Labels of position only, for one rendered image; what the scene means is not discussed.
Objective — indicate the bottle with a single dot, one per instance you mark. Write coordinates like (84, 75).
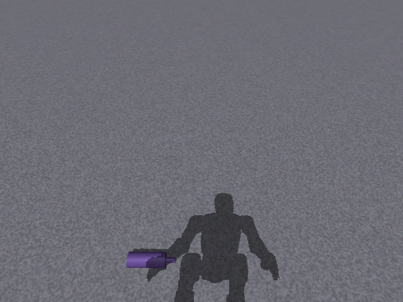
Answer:
(148, 259)

